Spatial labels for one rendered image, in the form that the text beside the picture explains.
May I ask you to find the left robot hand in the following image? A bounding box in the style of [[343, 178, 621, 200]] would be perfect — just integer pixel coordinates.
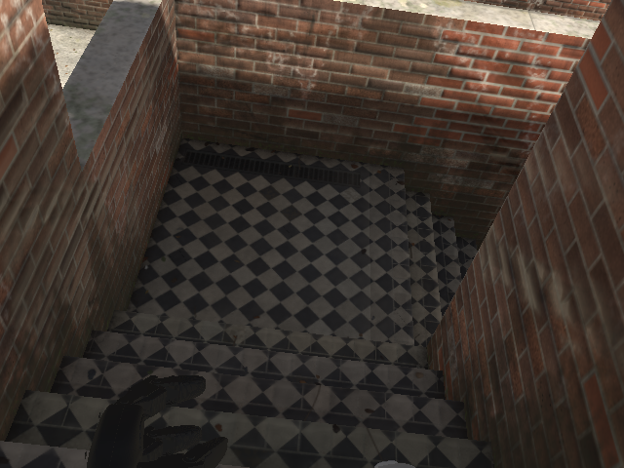
[[85, 375, 228, 468]]

